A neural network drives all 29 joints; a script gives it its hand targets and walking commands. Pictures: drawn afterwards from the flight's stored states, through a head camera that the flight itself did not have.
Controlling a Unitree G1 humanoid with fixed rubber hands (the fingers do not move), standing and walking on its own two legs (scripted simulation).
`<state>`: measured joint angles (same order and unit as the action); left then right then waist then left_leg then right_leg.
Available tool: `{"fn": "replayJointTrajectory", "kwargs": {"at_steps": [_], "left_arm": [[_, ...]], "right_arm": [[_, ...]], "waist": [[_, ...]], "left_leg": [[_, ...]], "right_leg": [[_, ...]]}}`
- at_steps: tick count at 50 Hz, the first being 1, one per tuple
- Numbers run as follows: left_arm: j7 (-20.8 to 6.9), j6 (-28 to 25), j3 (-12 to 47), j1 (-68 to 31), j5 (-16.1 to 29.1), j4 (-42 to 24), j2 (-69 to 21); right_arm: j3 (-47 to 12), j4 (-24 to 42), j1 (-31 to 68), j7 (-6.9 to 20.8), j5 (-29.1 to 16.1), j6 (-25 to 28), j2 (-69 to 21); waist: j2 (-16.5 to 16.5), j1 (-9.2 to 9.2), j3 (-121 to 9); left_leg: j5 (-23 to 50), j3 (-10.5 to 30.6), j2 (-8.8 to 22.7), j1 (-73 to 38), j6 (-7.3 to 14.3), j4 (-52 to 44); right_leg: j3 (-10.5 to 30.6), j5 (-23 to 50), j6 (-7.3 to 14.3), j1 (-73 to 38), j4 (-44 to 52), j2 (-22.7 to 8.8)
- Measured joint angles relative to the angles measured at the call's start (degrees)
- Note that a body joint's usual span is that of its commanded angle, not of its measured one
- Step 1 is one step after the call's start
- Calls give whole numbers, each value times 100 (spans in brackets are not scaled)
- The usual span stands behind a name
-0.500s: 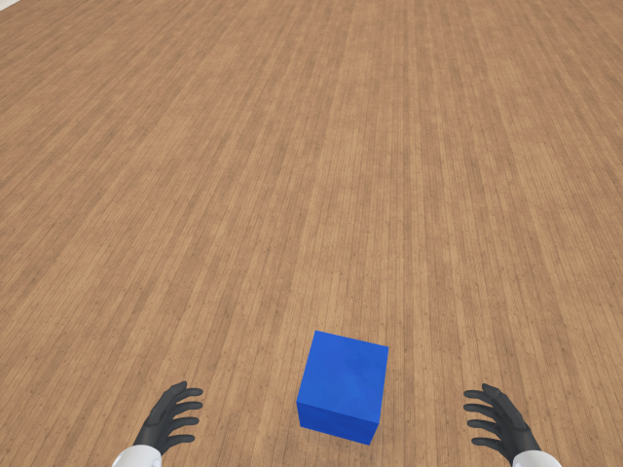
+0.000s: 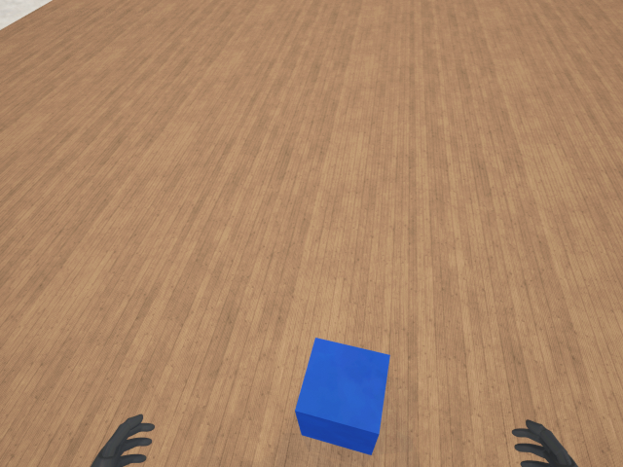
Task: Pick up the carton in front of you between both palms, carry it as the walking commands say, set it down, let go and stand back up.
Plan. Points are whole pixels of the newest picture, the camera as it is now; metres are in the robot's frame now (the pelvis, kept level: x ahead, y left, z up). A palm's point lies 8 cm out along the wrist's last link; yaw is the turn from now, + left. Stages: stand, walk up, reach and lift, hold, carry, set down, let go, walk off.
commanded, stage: stand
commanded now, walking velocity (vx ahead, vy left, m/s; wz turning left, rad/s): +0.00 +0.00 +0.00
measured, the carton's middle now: (343, 397) +0.41 -0.03 -0.65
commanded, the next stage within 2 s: none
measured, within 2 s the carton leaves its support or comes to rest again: neither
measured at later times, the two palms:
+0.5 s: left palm out of the picture +0.11 +0.30 -0.08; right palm out of the picture +0.12 -0.29 -0.09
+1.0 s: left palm out of the picture +0.07 +0.31 -0.09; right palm out of the picture +0.08 -0.30 -0.10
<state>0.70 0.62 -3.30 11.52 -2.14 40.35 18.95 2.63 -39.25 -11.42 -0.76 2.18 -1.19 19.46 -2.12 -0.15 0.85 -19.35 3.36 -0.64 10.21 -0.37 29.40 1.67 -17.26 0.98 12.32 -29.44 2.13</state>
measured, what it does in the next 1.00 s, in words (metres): stands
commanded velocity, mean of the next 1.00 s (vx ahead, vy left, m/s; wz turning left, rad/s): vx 0.00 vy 0.00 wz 0.00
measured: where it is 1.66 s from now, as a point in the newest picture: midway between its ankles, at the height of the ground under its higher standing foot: outside the picture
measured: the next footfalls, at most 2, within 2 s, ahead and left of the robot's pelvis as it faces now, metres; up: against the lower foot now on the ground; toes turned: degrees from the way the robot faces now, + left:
none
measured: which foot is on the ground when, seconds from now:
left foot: down 0.00-1.00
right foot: down 0.00-1.00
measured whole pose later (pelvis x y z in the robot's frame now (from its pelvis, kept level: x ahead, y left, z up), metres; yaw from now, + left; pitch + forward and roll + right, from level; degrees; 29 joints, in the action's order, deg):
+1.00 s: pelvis -0.02 +0.00 +0.01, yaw +0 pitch -2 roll +0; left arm 0.4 -0.4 -1.3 8.8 -1.1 55.3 20.9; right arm 0.0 -55.1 -8.9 -1.0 1.4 0.9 21.8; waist -0.9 -0.3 1.2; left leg -13.5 3.2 -0.8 5.6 -0.2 21.4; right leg 1.5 -11.7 0.5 7.7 -21.6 1.2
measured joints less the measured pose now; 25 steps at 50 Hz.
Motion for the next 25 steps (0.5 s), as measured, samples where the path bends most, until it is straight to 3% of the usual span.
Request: {"fn": "replayJointTrajectory", "kwargs": {"at_steps": [25], "left_arm": [[33,-61,122,-203,66,872,51]], "right_arm": [[-181,-865,186,-80,-31,140,117]], "waist": [[83,-7,-27]], "left_leg": [[224,3,0,-349,-2,-436]], "right_leg": [[-41,179,-1,-339,381,-47]]}}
